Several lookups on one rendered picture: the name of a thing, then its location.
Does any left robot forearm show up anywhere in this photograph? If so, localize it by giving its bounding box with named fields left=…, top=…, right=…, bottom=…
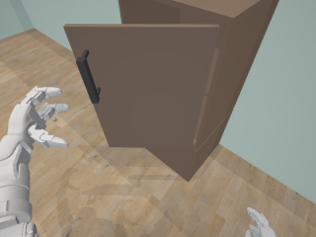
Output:
left=0, top=134, right=34, bottom=230

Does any right robot hand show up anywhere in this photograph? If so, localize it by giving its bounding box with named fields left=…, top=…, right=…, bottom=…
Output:
left=245, top=207, right=277, bottom=237

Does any handle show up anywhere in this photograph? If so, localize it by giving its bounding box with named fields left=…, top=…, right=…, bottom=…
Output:
left=76, top=49, right=101, bottom=104

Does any cupboard door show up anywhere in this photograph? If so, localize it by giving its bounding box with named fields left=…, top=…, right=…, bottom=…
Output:
left=63, top=24, right=220, bottom=149

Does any robot left upper arm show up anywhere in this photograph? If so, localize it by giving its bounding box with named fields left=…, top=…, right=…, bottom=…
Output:
left=0, top=221, right=40, bottom=237

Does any left robot hand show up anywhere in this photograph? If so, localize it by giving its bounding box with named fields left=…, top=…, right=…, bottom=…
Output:
left=7, top=86, right=71, bottom=149

